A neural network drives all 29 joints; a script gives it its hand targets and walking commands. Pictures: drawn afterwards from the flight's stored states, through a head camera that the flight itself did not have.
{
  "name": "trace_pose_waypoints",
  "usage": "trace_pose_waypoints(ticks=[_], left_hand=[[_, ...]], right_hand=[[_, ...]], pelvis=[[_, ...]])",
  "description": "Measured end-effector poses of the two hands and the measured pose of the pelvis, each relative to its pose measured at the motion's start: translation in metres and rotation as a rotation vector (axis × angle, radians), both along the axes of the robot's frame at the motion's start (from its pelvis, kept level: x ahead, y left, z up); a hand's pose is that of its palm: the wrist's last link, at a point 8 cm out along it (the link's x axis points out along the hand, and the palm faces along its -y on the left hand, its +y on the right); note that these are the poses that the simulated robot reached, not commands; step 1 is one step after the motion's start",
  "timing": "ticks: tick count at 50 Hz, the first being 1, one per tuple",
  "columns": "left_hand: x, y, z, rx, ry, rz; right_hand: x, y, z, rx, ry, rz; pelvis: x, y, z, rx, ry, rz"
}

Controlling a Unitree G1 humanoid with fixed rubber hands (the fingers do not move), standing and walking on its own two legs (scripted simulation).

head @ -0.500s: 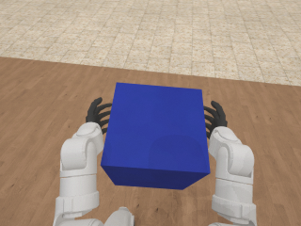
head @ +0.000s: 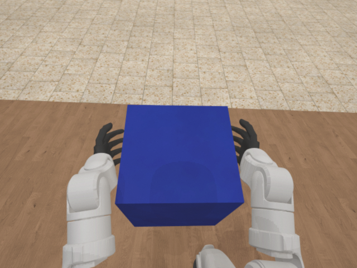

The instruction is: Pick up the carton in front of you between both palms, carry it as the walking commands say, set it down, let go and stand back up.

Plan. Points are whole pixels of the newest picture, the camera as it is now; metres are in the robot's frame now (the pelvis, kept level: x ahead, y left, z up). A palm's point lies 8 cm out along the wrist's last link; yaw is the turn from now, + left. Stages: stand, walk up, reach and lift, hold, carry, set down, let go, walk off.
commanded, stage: carry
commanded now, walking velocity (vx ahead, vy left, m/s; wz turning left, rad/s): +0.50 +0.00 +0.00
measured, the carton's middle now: (176, 172) +0.33 -0.01 +0.02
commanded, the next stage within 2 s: none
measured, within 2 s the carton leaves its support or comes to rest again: neither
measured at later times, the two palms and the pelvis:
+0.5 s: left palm (119, 85) +0.63 +0.15 +0.03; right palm (213, 82) +0.65 -0.15 +0.03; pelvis +0.31 -0.02 -0.05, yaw +1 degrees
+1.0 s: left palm (127, 44) +0.95 +0.15 -0.01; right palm (198, 44) +0.94 -0.15 +0.00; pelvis +0.62 +0.02 -0.09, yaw -1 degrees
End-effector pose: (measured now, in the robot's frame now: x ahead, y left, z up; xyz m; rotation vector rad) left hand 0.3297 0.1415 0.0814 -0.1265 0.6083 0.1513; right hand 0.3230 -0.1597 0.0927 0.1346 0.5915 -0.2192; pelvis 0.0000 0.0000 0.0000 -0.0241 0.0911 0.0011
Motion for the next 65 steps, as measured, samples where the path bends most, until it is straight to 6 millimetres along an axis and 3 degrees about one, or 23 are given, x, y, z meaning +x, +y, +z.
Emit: trace_pose_waypoints(ticks=[5, 8, 10, 15, 19, 28, 32, 36, 40, 44, 51, 56, 61, 63, 65], left_hand=[[0.074, -0.006, 0.000, 0.022, -0.059, 0.009], [0.119, -0.008, -0.009, 0.049, -0.085, 0.032], [0.142, -0.004, -0.021, 0.074, -0.067, 0.058], [0.174, 0.007, -0.053, 0.018, 0.063, 0.107], [0.215, 0.009, -0.058, 0.007, 0.079, 0.126], [0.342, 0.010, -0.041, 0.031, -0.014, 0.080], [0.405, 0.019, -0.044, 0.037, -0.068, 0.065], [0.473, 0.020, -0.065, 0.038, -0.085, 0.005], [0.515, 0.011, -0.088, 0.024, 0.023, -0.030], [0.555, 0.009, -0.095, -0.006, 0.060, -0.028], [0.636, 0.014, -0.088, -0.001, 0.007, -0.010], [0.702, 0.011, -0.086, 0.010, -0.037, 0.003], [0.776, 0.002, -0.105, 0.045, -0.060, 0.022], [0.799, 0.005, -0.119, 0.069, -0.044, 0.047], [0.812, 0.011, -0.137, 0.063, 0.016, 0.069]], right_hand=[[0.077, -0.007, -0.001, -0.014, -0.058, 0.020], [0.128, -0.010, -0.016, -0.014, -0.086, 0.052], [0.160, -0.006, -0.032, -0.013, -0.069, 0.085], [0.211, 0.008, -0.061, 0.017, 0.064, 0.118], [0.253, 0.011, -0.068, 0.035, 0.080, 0.115], [0.365, 0.009, -0.058, 0.013, -0.014, 0.077], [0.425, 0.017, -0.058, -0.014, -0.067, 0.069], [0.479, 0.017, -0.073, -0.055, -0.080, 0.028], [0.505, 0.011, -0.094, -0.012, 0.023, -0.005], [0.541, 0.009, -0.101, 0.008, 0.059, -0.037], [0.631, 0.014, -0.089, -0.005, 0.008, -0.009], [0.702, 0.010, -0.087, -0.016, -0.035, 0.011], [0.782, 0.001, -0.112, -0.013, -0.060, 0.043], [0.814, 0.004, -0.130, -0.009, -0.044, 0.077], [0.835, 0.010, -0.148, -0.008, 0.016, 0.102]], pelvis=[[0.077, -0.010, -0.022, 0.021, -0.005, 0.017], [0.127, -0.017, -0.050, 0.045, -0.028, 0.040], [0.150, -0.019, -0.062, 0.025, -0.027, 0.036], [0.200, -0.030, -0.057, 0.032, -0.025, 0.029], [0.242, -0.033, -0.051, 0.045, -0.013, 0.033], [0.354, -0.017, -0.053, 0.039, 0.001, 0.012], [0.417, -0.006, -0.075, 0.018, -0.012, -0.003], [0.474, 0.004, -0.106, 0.015, -0.029, -0.020], [0.513, 0.015, -0.103, 0.009, -0.026, -0.009], [0.554, 0.020, -0.095, -0.002, -0.020, -0.017], [0.633, 0.018, -0.091, -0.007, -0.002, -0.009], [0.703, 0.008, -0.104, 0.010, 0.001, 0.006], [0.784, -0.003, -0.143, 0.045, -0.028, 0.037], [0.807, -0.006, -0.157, 0.028, -0.027, 0.033], [0.824, -0.010, -0.159, 0.017, -0.029, 0.025]])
